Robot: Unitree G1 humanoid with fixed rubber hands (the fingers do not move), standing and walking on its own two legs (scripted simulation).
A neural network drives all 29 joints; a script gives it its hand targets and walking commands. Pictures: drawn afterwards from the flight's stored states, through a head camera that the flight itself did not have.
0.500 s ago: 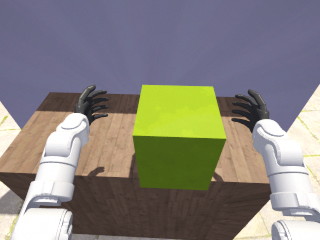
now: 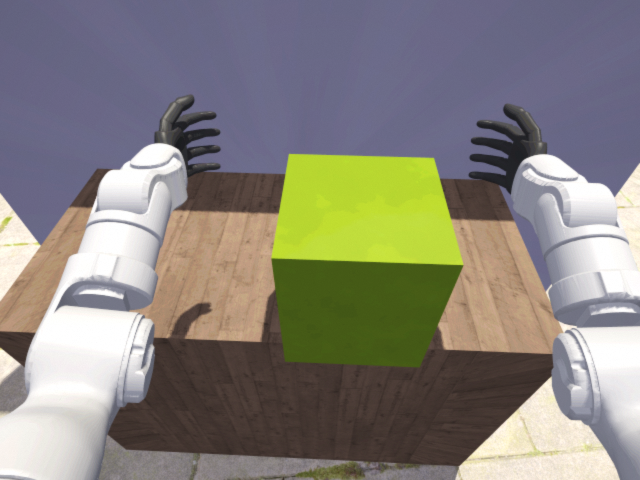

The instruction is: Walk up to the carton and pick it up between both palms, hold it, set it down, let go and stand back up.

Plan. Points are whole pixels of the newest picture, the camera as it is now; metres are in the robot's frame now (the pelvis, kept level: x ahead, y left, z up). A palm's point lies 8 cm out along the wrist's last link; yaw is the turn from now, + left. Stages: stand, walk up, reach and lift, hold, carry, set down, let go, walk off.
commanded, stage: reach and lift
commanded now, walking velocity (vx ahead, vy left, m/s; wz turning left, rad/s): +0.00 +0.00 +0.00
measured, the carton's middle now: (356, 264) +0.43 -0.04 +0.02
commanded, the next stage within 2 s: none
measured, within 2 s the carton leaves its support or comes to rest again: neither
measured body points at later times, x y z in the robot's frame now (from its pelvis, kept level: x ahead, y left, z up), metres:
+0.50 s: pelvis +0.01 -0.01 +0.00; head +0.04 -0.01 +0.45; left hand +0.45 +0.18 +0.14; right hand +0.43 -0.22 +0.13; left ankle +0.00 +0.10 -0.75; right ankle +0.02 -0.12 -0.75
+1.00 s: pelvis +0.01 -0.01 +0.00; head +0.05 -0.01 +0.44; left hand +0.44 +0.18 +0.07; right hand +0.43 -0.20 +0.07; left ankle +0.00 +0.10 -0.75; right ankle +0.02 -0.12 -0.75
